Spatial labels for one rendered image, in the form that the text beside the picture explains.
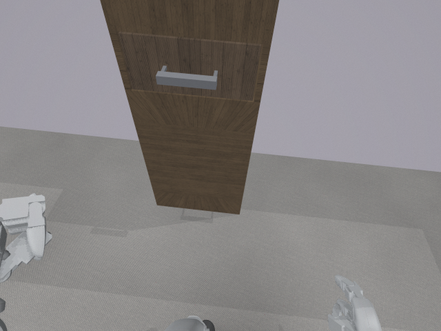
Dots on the cabinet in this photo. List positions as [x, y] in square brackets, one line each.
[196, 148]

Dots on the right robot hand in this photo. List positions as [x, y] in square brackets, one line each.
[359, 316]

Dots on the left robot hand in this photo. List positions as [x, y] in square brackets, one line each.
[24, 216]

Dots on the handle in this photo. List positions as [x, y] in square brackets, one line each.
[186, 80]

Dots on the left robot shin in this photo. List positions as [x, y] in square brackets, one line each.
[195, 317]

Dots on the drawer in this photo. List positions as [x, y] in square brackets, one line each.
[236, 63]

